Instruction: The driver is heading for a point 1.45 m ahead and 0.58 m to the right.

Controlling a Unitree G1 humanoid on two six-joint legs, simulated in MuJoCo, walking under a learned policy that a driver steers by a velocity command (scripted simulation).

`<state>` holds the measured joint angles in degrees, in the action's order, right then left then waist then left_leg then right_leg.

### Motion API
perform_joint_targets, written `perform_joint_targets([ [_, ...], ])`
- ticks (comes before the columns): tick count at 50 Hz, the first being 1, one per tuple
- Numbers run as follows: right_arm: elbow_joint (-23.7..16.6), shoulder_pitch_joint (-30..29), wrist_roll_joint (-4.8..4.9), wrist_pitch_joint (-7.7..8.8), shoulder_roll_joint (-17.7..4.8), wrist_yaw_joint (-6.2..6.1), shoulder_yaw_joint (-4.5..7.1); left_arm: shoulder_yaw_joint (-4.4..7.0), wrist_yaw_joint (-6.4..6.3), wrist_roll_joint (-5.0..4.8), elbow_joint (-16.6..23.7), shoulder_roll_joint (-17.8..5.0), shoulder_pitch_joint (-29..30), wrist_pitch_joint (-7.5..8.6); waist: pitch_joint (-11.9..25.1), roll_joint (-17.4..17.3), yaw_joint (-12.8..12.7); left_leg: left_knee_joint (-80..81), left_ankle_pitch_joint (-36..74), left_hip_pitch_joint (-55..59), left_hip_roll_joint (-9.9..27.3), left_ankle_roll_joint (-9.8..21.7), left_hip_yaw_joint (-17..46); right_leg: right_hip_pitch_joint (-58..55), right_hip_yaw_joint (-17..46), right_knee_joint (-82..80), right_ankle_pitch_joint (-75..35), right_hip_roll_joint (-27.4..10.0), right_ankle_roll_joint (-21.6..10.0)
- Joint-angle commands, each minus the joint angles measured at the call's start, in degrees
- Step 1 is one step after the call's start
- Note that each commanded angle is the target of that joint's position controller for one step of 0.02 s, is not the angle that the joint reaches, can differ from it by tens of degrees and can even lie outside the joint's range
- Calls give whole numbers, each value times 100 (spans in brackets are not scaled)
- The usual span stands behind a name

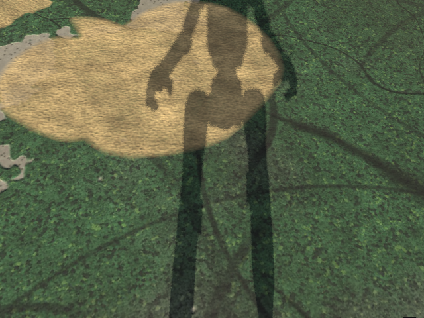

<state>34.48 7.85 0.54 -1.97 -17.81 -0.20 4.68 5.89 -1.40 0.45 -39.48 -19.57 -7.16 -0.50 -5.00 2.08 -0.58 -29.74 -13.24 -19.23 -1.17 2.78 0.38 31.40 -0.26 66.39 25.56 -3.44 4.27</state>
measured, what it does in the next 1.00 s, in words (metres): walks ahead, turning right: right foot, then left foot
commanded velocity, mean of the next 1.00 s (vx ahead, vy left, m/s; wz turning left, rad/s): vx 0.47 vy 0.00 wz -0.61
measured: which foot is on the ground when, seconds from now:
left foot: down 0.00-0.42, up 0.44-0.80, down 0.82-1.00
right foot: up 0.00-0.40, down 0.42-0.84, up 0.86-1.00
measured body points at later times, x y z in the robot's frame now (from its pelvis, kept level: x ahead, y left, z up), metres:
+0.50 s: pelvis +0.07 -0.06 -0.01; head +0.08 -0.09 +0.44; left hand +0.22 +0.21 -0.10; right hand +0.14 -0.38 -0.12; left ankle +0.04 +0.09 -0.67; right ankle -0.02 -0.12 -0.74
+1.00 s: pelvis +0.37 -0.20 +0.00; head +0.39 -0.21 +0.45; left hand +0.68 -0.10 -0.10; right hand +0.21 -0.46 -0.11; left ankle +0.44 -0.10 -0.74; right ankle +0.25 -0.24 -0.65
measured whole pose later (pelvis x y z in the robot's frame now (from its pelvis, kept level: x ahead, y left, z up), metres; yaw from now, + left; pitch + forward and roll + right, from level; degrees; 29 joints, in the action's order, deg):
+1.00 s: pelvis +0.37 -0.20 +0.00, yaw -42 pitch +2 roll +2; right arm 45.2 19.5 -2.6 4.2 -18.5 0.1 3.3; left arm 2.6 3.1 2.8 -41.3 -19.7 -10.7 2.5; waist 0.6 2.1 2.3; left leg -28.1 -16.0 -14.2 -1.0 1.1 -2.6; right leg 28.3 3.3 68.2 17.4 1.9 -5.5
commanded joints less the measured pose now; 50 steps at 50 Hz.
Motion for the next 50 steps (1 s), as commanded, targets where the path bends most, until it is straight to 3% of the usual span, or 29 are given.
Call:
perform_joint_targets([
  [1,-324,-425,-121,187,-406,-123,14,45,-22,-30,82,-343,-512,-17,1449,-836,-153,923,3197,965,1303,1044,698,-270,90,-15,-748,-73,110],
  [3,-111,-428,-207,253,-93,-122,-121,-96,12,-85,0,-46,-552,-55,1319,-885,-130,1009,2666,821,1116,872,240,-758,142,-1067,-1013,-190,130],
  [5,24,-353,-277,269,-300,-127,-74,-148,42,-109,139,-72,-203,-89,992,-1057,99,1177,1900,696,1220,891,209,-973,142,-1714,-1021,-190,103],
  [6,69,-310,-282,246,-543,-135,-1,-108,46,-132,239,-262,-78,-108,809,-1113,186,1248,1557,704,1366,983,337,-867,80,-1761,-873,-153,86],
  [7,110,-249,-260,205,-754,-143,69,-63,49,-162,318,-441,-21,-126,649,-1116,255,1297,1256,768,1534,1080,499,-650,30,-1702,-648,-134,67],
  [9,171,-164,-194,137,-813,-156,107,-34,61,-195,414,-522,-13,-152,410,-969,319,1322,943,966,1832,1194,762,-221,52,-1583,-273,-206,27],
  [15,170,-310,-118,71,-731,-186,169,-72,213,-205,535,-209,-259,-176,717,-796,201,776,2772,1610,2076,1110,364,-325,-262,-1919,78,-180,-93],
  [17,220,-45,-4,98,-899,-140,251,-92,294,-293,563,-156,-341,-187,954,-792,251,1114,534,1584,2183,966,359,-694,-457,-2291,-31,-130,-343],
  [19,230,-326,148,203,-922,-61,266,-47,354,-330,357,-177,-823,-158,807,-747,-133,1212,-1866,853,1959,660,146,-1636,-731,-3129,-306,62,-721],
  [20,226,-506,141,256,-753,-35,232,17,324,-334,54,-250,-1430,-119,763,-568,-410,760,-2290,264,1698,436,-235,-2459,-856,-3503,-381,265,-913],
  [21,142,-775,46,327,-365,-1,134,173,249,-336,-310,-582,-2393,-61,776,283,-773,-913,-1982,-789,1218,86,-881,-3619,-64,-3975,124,19,-1300],
  [22,-286,-1259,-73,467,75,45,3,375,207,-259,-260,-1464,-2882,107,507,1802,-847,-3490,-2285,-3128,128,-420,-1010,-4519,3304,-4841,1056,-1425,-2319],
  [23,-512,-1653,90,722,-144,121,6,261,284,-153,51,-1181,-2565,333,555,1115,-908,-4113,-2113,-4144,-98,-313,353,-4609,4895,-5789,2118,-1822,-2885],
  [24,-508,-1657,261,904,-451,215,69,151,277,-116,149,-863,-2112,469,173,735,-656,-4206,-1541,-4427,184,-173,546,-4545,4527,-5870,1820,-1819,-2702],
  [26,-242,-1241,28,1060,-617,251,108,25,219,-214,250,-578,-1823,501,43,139,-310,-3528,-530,-3986,400,-151,501,-4163,3334,-5653,662,-1338,-2296],
  [27,38,-907,-685,714,-573,319,8,87,203,125,104,-841,-1613,334,-40,-27,-177,-3188,-56,-3113,514,-332,149,-3364,2478,-5772,69,-757,-1829],
  [28,57,-761,-691,542,-443,365,-14,57,215,95,98,-782,-1659,309,-29,163,-147,-3106,129,-2655,345,-465,-81,-2972,2144,-5843,-355,-439,-1758],
  [30,-18,-864,-468,357,-368,381,-93,18,251,2,-71,-674,-1922,337,-68,271,-199,-2812,225,-2533,295,-654,-201,-2755,1961,-5840,-938,-269,-1821],
  [32,-154,-1246,-321,333,-353,370,-159,28,251,-3,-173,-670,-2094,350,-141,293,-348,-2110,438,-2480,262,-761,-216,-2668,1977,-5850,-1112,-238,-1861],
  [36,-448,-1870,-252,408,-425,360,-220,89,164,-12,-296,-873,-2141,387,-177,577,-556,-774,742,-1841,170,-659,-164,-2736,2300,-5787,-1918,-445,-1794],
  [39,-204,-661,-198,482,-723,213,-111,137,145,-23,-236,-1112,-1539,443,344,628,138,-356,324,186,-111,-389,-198,-2414,2219,-4911,-4274,-461,-1448],
  [40,134,584,-165,506,-980,88,17,162,184,6,-236,-1209,-1358,457,1049,340,741,-392,1,1699,-217,-293,-282,-2068,1953,-3510,-5109,-160,-1289],
  [41,386,1908,-228,531,-1291,-67,150,103,221,32,-177,-1006,-1121,518,1805,-4,1404,-517,-720,3418,395,-186,235,-1039,1708,-1717,-4516,323,-1157],
  [42,469,2622,-477,579,-1897,-120,276,-142,223,-88,132,-2,-1355,580,2698,-2006,1285,673,-4270,4464,2112,126,3044,362,1193,485,-613,1118,-1072],
  [43,343,1690,-448,579,-1697,-67,200,-268,274,-117,219,31,-1389,575,2316,-2455,689,2076,-4991,3552,2456,307,5344,867,1209,1192,-11,1028,-1175],
  [44,242,934,-425,560,-1142,-41,105,-238,279,-16,58,-194,-1306,493,1434,-1592,403,1864,-4582,2757,2399,457,4728,1039,974,1415,-559,606,-1192],
  [45,303,846,-393,561,-769,-15,36,-238,337,112,-37,-315,-1180,446,1095,-774,360,1696,-3684,2181,2182,557,3810,888,776,1149,-920,318,-1166],
  [46,473,960,-388,584,-554,-3,-28,-241,404,203,-31,-300,-897,422,786,-531,359,1711,-2815,1644,1848,572,3107,710,746,824,-994,226,-1126],
  [50,1073,1467,-221,780,-363,64,-138,-428,530,322,377,-23,-184,339,54,-839,59,2102,-1603,958,1462,889,2267,1059,808,-175,-851,9,-864],
])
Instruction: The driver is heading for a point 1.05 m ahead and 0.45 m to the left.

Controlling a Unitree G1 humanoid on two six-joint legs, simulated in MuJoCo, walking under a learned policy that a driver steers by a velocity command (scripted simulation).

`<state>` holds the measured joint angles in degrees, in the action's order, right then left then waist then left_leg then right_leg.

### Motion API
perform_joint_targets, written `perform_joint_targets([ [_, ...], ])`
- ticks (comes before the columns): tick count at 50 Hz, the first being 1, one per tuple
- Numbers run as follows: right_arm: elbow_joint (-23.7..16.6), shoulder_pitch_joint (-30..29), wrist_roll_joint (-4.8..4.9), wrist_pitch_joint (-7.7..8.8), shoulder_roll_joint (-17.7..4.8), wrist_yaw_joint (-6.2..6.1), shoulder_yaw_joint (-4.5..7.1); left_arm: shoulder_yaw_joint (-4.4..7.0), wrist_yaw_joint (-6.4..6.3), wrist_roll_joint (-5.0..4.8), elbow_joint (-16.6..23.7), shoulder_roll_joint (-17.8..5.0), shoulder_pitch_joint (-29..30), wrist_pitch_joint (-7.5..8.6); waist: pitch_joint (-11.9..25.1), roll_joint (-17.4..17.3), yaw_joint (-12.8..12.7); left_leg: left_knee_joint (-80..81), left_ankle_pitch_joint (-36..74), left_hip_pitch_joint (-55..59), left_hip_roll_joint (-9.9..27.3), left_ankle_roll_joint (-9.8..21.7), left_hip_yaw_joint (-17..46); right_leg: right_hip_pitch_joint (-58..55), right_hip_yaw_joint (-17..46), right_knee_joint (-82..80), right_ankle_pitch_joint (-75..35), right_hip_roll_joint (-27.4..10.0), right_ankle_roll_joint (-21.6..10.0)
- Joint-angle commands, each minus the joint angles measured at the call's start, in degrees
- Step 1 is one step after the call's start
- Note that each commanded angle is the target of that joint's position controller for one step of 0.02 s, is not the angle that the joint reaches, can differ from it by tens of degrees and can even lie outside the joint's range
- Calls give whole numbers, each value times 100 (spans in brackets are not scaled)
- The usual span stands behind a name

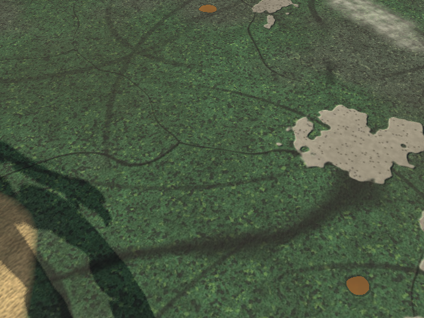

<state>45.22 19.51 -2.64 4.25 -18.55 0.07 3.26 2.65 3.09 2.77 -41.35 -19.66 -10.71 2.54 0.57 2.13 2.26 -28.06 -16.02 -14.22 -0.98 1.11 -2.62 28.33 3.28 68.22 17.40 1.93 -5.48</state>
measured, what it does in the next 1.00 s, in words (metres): walks ahead, turning left: right foot, then left foot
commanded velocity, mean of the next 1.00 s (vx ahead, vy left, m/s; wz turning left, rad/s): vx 0.99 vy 0.00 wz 0.73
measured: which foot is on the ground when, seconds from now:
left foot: down 0.00-0.22, up 0.24-0.64, down 0.66-1.00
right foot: up 0.00-0.20, down 0.22-0.64, up 0.66-1.00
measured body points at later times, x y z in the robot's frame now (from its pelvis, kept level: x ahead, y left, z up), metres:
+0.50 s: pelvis +0.43 +0.00 +0.00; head +0.45 +0.01 +0.45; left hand +0.30 +0.27 -0.12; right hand +0.71 -0.19 -0.09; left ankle +0.52 +0.14 -0.65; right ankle +0.33 -0.14 -0.73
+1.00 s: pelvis +0.85 +0.21 -0.01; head +0.88 +0.24 +0.44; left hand +0.90 +0.55 -0.05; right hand +1.04 -0.03 -0.12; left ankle +0.70 +0.14 -0.73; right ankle +1.13 +0.23 -0.69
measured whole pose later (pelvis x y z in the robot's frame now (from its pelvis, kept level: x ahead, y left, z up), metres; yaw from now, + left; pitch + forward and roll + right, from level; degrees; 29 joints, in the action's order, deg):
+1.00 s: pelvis +0.85 +0.21 -0.01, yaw +47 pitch +2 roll +0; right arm 47.7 26.4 0.2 3.3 -19.2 0.8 4.4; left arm -1.9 1.2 2.1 -32.5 -15.5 1.2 3.2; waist -2.5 -0.3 7.4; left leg -18.3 -21.5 4.0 -10.6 9.6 14.5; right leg 39.4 4.7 35.5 -1.3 -5.6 2.9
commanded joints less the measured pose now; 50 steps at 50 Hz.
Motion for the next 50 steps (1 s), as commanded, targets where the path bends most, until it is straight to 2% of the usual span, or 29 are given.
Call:
perform_joint_targets([
  [1,19,311,138,179,-348,34,15,-140,94,128,697,-65,434,36,-613,-774,-266,2071,-1106,435,1426,1151,2481,1563,257,-680,-242,-661,223],
  [3,-39,161,166,195,-483,26,62,-259,164,87,932,-79,960,85,-735,-624,-293,2331,-569,-115,1184,1076,1927,972,9,-1935,-771,-739,420],
  [5,-44,145,182,212,-818,72,164,-326,246,-27,963,-40,1198,128,-703,-625,-271,2612,285,-895,1038,993,1536,-526,-419,-2780,-1045,-430,474],
  [8,65,386,249,209,-1073,147,220,-193,101,-59,814,-329,951,141,-417,-482,-400,1963,2249,-329,1180,885,1437,-1482,-512,-3285,-1149,-176,403],
  [10,168,518,282,194,-1157,160,239,7,-118,53,343,-613,-480,184,606,-174,-1086,-517,3576,-450,665,687,992,-3440,-596,-3555,-702,17,301],
  [11,76,388,286,216,-832,161,153,167,-269,170,247,-1047,-1478,215,1209,180,-1585,-2419,2312,-1480,245,554,790,-4657,486,-3763,658,-1099,170],
  [12,-203,583,364,199,84,97,-30,231,-353,297,231,-1470,-1857,230,1665,1350,-1259,-4339,-1290,-2604,-113,504,728,-5101,2977,-4783,2970,-2737,97],
  [13,-299,601,420,114,-237,78,17,245,-368,156,281,-1331,-1416,165,1574,1248,-1013,-5022,-705,-3085,-86,560,811,-4493,4409,-5663,3564,-2905,-175],
  [14,-267,254,317,17,-390,88,58,143,-359,73,298,-782,-838,160,670,627,-748,-5018,-178,-3313,303,556,748,-3858,3375,-5510,2991,-2589,-169],
  [15,-215,61,252,-36,-333,151,45,83,-324,19,260,-453,-609,196,231,322,-636,-4770,103,-3204,500,498,702,-3277,2388,-5458,1786,-2296,-143],
  [19,-325,-350,117,-345,42,340,-1,-3,-290,-130,-149,-47,-772,389,-345,390,-260,-4484,346,-3149,825,323,610,-2567,459,-5769,-534,-1833,120],
  [22,-686,-1056,93,-394,144,437,-83,-30,-255,-155,-361,82,-907,491,-573,243,-177,-4106,999,-3408,800,340,338,-2510,-682,-5923,-2147,-1637,197],
  [23,-835,-1299,108,-385,145,474,-121,-18,-268,-139,-399,25,-845,519,-653,342,-112,-3717,1268,-3331,798,373,253,-2432,-965,-6006,-2412,-1584,209],
  [26,-1058,-1977,117,-367,54,598,-208,15,-340,-123,-526,-192,-881,517,-921,-33,-113,-2091,1785,-2532,500,623,-455,-2351,-1805,-6285,-3393,-1304,366],
  [28,-1035,-1998,128,-357,-53,601,-211,70,-408,-120,-595,-522,-1201,477,-672,17,-49,-1609,1754,-1725,-24,817,-964,-2803,-1980,-5722,-6198,-1342,462],
  [30,-747,-966,143,-352,-380,514,-108,182,-508,-77,-509,-942,-1075,306,41,346,604,-1530,1247,-586,-398,1017,-949,-3188,-1919,-4189,-7991,-1558,503],
  [31,-428,147,144,-345,-626,442,17,231,-530,-49,-399,-1090,-795,200,570,446,1157,-1521,962,580,-501,1186,-727,-2904,-1787,-2826,-8177,-1672,419],
  [32,-12,1328,142,-333,-911,311,196,237,-489,-12,-304,-1071,-618,127,1055,227,1568,-1144,690,2124,-546,1353,-302,-2058,-1674,-977,-6970,-1554,366],
  [33,21,1047,309,-431,-1260,148,404,170,-369,-1,-294,-617,-490,151,692,-990,1226,-800,251,2908,-105,1485,606,-404,-1579,1350,-963,-379,523],
  [34,-311,348,62,-523,-2029,134,495,8,-317,-86,406,-237,-1130,284,1290,-1882,198,-22,419,4156,1307,2601,3925,1842,-775,3114,1147,133,793],
  [35,-472,538,110,-536,-1858,87,530,-13,-334,-67,563,-527,-596,434,1686,-751,633,976,-631,4192,1587,2795,4914,2319,180,2989,685,-99,704],
  [36,-322,442,136,-483,-1494,22,461,-47,-337,-77,575,-542,-377,510,634,-160,367,1431,-750,3139,1529,2486,4734,2364,238,2265,391,-397,657],
  [37,-223,279,157,-391,-1212,-6,388,-73,-351,-31,576,-497,-233,490,43,288,38,1482,-281,2117,1281,2241,4215,1972,214,1533,285,-656,682],
  [38,-252,48,152,-285,-1125,-47,340,-112,-357,90,525,-419,-231,393,-207,376,-199,1429,273,1347,951,2102,3662,1539,209,1182,391,-777,743],
  [39,-271,-115,180,-203,-983,-63,271,-130,-342,178,470,-393,-410,251,-332,393,-434,1483,593,697,728,2046,3250,1141,198,822,445,-881,836],
  [41,-260,-98,240,-64,-859,-17,214,-165,-302,193,572,-263,-213,58,-463,277,-514,1642,827,-199,374,2004,2778,728,25,-25,571,-1005,1003],
  [45,-244,53,252,18,-910,48,280,-329,-176,-3,1139,80,1146,68,-687,-122,-86,1805,1617,-854,-128,1586,2341,49,-315,-2258,-1613,-776,1008],
  [48,-156,329,305,21,-1026,81,349,-305,-187,-118,1244,-52,1407,110,-380,-397,192,1525,2760,-119,52,1315,2525,-425,-302,-3158,-2350,-471,843],
  [50,-163,278,290,-1,-1106,30,383,-239,-233,-118,1218,-249,1217,138,-193,-433,76,1029,3413,380,119,1094,2669,-933,-172,-3718,-2066,-292,753],
])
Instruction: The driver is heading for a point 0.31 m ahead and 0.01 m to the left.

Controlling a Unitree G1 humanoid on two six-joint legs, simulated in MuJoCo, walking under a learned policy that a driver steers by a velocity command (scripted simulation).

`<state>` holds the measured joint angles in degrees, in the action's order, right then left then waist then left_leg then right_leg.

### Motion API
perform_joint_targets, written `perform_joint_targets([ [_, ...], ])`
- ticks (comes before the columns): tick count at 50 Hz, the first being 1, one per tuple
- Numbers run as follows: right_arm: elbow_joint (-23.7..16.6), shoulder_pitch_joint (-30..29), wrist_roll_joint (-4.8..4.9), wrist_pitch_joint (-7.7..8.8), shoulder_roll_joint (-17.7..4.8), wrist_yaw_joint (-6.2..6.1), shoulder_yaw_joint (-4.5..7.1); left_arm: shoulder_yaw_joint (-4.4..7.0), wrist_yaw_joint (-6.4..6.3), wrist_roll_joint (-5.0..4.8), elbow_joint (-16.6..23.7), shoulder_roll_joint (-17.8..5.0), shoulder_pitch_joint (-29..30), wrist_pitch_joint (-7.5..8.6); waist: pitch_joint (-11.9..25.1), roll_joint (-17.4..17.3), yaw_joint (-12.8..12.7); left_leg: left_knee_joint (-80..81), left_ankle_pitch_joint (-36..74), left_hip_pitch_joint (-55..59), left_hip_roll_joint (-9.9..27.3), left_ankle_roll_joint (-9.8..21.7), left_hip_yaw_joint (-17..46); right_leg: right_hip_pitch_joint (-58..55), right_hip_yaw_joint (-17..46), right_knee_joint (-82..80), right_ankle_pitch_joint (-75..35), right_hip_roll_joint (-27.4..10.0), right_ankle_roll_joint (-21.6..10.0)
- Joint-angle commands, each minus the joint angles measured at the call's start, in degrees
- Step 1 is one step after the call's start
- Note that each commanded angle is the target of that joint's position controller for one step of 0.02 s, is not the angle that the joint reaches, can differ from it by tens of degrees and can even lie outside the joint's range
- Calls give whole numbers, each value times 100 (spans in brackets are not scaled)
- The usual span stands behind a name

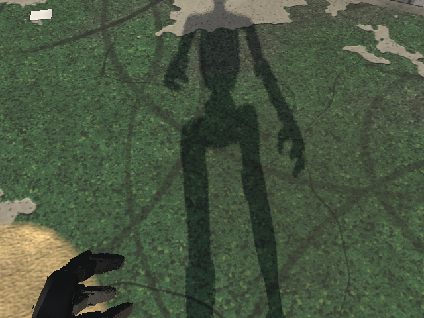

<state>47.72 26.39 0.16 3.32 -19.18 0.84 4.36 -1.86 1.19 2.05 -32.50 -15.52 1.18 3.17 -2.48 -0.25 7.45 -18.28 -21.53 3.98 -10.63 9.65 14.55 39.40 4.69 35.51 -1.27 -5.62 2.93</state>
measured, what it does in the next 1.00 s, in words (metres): walks ahead, turning left: right foot, then left foot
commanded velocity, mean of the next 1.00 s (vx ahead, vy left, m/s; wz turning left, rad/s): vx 0.31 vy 0.00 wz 0.31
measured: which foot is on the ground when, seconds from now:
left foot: down 0.00-0.08, up 0.10-0.44, down 0.46-1.00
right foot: up 0.00-0.04, down 0.06-0.46, up 0.48-0.76, down 0.78-1.00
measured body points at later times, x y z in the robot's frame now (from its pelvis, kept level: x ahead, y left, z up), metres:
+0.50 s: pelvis +0.35 -0.01 -0.01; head +0.38 +0.02 +0.44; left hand +0.30 +0.29 -0.14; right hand +0.66 -0.16 -0.07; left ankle +0.45 +0.10 -0.73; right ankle +0.24 -0.18 -0.69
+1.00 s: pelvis +0.44 -0.01 +0.00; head +0.45 -0.01 +0.45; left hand +0.47 +0.26 -0.12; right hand +0.62 -0.23 -0.12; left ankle +0.45 +0.10 -0.73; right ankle +0.48 -0.14 -0.73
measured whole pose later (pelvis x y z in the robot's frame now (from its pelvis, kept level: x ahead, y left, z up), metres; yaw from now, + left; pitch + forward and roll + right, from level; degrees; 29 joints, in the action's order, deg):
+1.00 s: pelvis +0.44 -0.01 +0.00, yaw +18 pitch -1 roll +0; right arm 50.3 9.5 -0.7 -0.8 -13.4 -0.9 2.0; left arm 0.2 -1.2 1.1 -47.9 -13.7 -11.7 1.4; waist -1.4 0.3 0.4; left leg -30.4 -11.9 -17.5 -2.6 1.0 3.0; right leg 13.1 0.6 31.5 17.4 -1.2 1.3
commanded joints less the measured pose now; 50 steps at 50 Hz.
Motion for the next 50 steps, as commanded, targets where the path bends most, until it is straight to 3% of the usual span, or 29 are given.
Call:
perform_joint_targets([
  [1,-423,-472,-19,87,-1174,-62,302,305,-99,-54,199,-882,-419,87,438,-201,-656,-552,4718,-1209,1074,103,994,-2600,-284,-487,243,636,-140],
  [2,-441,-639,-64,89,-1374,-42,335,438,-173,-81,-7,-1159,-1271,111,960,-146,-1163,-1628,5120,-1215,1004,-27,926,-3516,-298,-434,822,700,-204],
  [3,-495,-951,-100,143,-1294,-9,306,572,-283,-62,-297,-1408,-2523,133,1468,-81,-1870,-3088,4772,-1867,788,-143,709,-4880,-207,-328,1307,418,-289],
  [4,-668,-1003,-126,214,-344,-32,59,696,-401,116,-500,-1733,-3632,164,2108,977,-2060,-5148,1067,-2935,399,-134,208,-6141,1245,-486,3351,-1023,-410],
  [5,-1021,-195,144,189,27,-31,-109,759,-344,247,-369,-2111,-2849,145,2487,2720,-1106,-6248,-894,-4311,4,-338,-501,-6363,4736,-1998,3846,-2324,-979],
  [6,-749,-423,-83,65,-497,-104,-80,714,-283,167,-242,-1468,-2151,118,1626,1475,-1064,-6438,-261,-4722,586,-335,-616,-5566,4496,-2006,3644,-2013,-1201],
  [8,-682,-1003,-212,-63,-530,-26,-44,515,-188,141,-385,-669,-1796,117,583,150,-986,-6008,214,-4428,934,-545,-861,-4223,2231,-1571,280,-1446,-1270],
  [9,-780,-1299,-251,-123,-403,37,-47,453,-172,97,-589,-547,-1935,146,373,30,-955,-5718,77,-4257,1016,-578,-861,-3825,1363,-1576,-1025,-1078,-1120],
  [10,-867,-1128,-235,-184,-255,87,-84,450,-137,27,-747,-605,-2066,231,389,564,-818,-5542,-67,-4198,990,-679,-842,-3687,1084,-1518,-2164,-1159,-1206],
  [11,-1030,-1148,349,-152,-242,-8,-70,531,-141,-294,-594,-585,-1499,362,273,1050,-675,-5226,-113,-4284,1291,-781,-714,-3768,760,-1659,-2324,-937,-1190],
  [12,-1081,-1341,361,-160,-250,-20,-120,516,-146,-372,-641,-527,-1359,411,242,943,-673,-4708,-125,-4290,1283,-838,-764,-3607,552,-1771,-2316,-917,-1187],
  [14,-1308,-1810,117,-128,-111,21,-219,622,-195,-366,-657,-882,-1129,387,98,545,-624,-3441,397,-3953,1266,-955,-1073,-3064,116,-2037,-2531,-891,-1253],
  [16,-1290,-1906,34,-44,-18,165,-293,723,-255,-353,-673,-1202,-1073,363,363,591,-644,-2135,1778,-2847,1130,-923,-1341,-2677,-488,-2166,-2328,-549,-1109],
  [18,-1308,-2087,5,-19,-182,267,-246,764,-269,-394,-793,-1328,-1288,381,516,540,-672,-1694,2445,-2312,1012,-813,-1285,-2829,-592,-2075,-2166,-615,-1035],
  [21,-1172,-1782,-98,-18,-470,227,-93,793,-282,-454,-898,-1404,-1342,325,678,335,-366,-1145,2618,-1688,829,-519,-1357,-3186,-776,-1188,-2598,-576,-853],
  [22,-1047,-1428,-127,-24,-619,174,1,753,-281,-441,-927,-1307,-1446,285,873,220,-192,-950,2897,-1031,736,-392,-1427,-3055,-929,-459,-2503,-381,-706],
  [23,-1034,-1215,-151,-62,-982,70,108,681,-282,-310,-889,-1154,-1659,263,1118,-270,-144,-1026,4907,-249,1211,-180,-961,-2510,-1133,752,-1333,-6,-420],
  [24,-1174,-1269,-326,-115,-1145,-38,30,470,-207,-119,-848,-629,-2429,223,1909,-1603,-586,-1365,7774,1222,3019,993,1194,-984,-982,3187,3848,704,1],
  [25,-1232,-1320,-258,-109,-575,-5,-172,425,-127,-183,-1111,-756,-2843,151,3034,-1070,-556,-1502,8272,1328,3354,1441,1625,-1252,351,3725,4358,473,38],
  [26,-1201,-1573,-139,-145,-488,63,-139,496,-85,-364,-1054,-1060,-2604,55,2647,-805,-581,-1123,6461,889,3101,1492,1394,-908,225,3818,4116,365,99],
  [27,-1157,-1900,1,-145,-379,89,-152,529,-153,-363,-976,-1118,-2012,-21,1822,-355,-595,-822,5195,128,2703,1095,989,-684,53,3438,3772,174,131],
  [29,-1090,-2318,-24,-170,-227,52,-212,550,-313,-276,-973,-1038,-1717,-208,1105,-204,-842,-465,4269,-1337,2327,644,490,-1249,-16,2686,3369,50,238],
  [32,-964,-2482,-184,-213,-353,-13,-113,457,-386,-215,-1066,-656,-1909,-314,1069,-522,-999,-240,4070,-2155,2045,525,-16,-2160,-260,1495,2960,186,284],
  [35,-815,-2420,-156,-244,-276,-87,-115,416,-387,-207,-1118,-530,-1711,-372,1259,-516,-923,-109,2885,-2228,2047,439,-42,-2689,-274,704,2054,230,192],
  [38,-672,-2460,-86,-295,-70,-91,-184,392,-322,-90,-1156,-425,-1545,-408,895,-476,-1024,-21,434,-2765,1736,9,-135,-3378,-387,-481,1151,342,-52],
  [40,-451,-1998,-144,-271,62,-70,-221,435,-313,27,-965,-821,-1267,-400,446,100,-796,-286,-779,-3105,1285,-570,-395,-3357,177,-1033,948,-264,-390],
  [41,-428,-1892,-92,-291,7,-99,-165,516,-293,-11,-1055,-1011,-1111,-369,238,751,-615,-405,-362,-2552,999,-743,-841,-2337,180,-1210,2385,-241,-580],
  [43,-384,-2099,-116,-320,-68,-160,-125,394,-253,4,-1066,-565,-955,-244,90,662,-666,-711,307,-1877,1028,-788,-864,-1734,90,-1470,2911,-34,-428],
  [50,30,-1894,-61,-328,4,-192,-95,372,-270,-120,-1290,-534,-1276,-75,418,157,-755,-864,1583,-1617,1135,-670,-792,-2358,-123,-1078,1271,137,-351],
])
